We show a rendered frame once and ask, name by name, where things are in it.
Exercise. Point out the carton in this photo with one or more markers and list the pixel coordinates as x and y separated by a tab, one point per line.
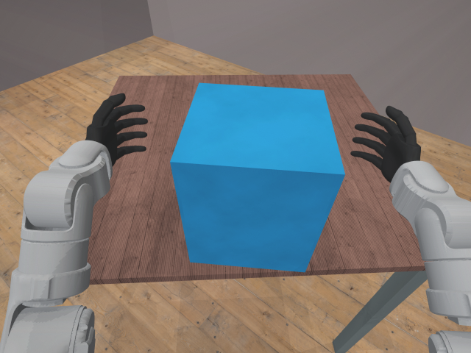
256	172

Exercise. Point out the right robot upper arm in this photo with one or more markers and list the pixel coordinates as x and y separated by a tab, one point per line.
450	342

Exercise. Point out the left robot upper arm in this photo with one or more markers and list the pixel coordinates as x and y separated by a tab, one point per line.
61	329

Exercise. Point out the table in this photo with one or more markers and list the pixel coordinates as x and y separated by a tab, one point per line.
137	232

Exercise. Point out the robot right hand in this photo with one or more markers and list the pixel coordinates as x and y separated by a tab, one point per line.
400	140

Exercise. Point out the robot left hand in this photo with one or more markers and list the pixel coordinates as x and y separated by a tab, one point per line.
104	127

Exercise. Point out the left robot forearm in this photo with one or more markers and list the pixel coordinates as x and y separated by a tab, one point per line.
55	230

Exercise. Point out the right robot forearm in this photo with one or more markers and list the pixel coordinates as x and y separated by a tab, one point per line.
442	224

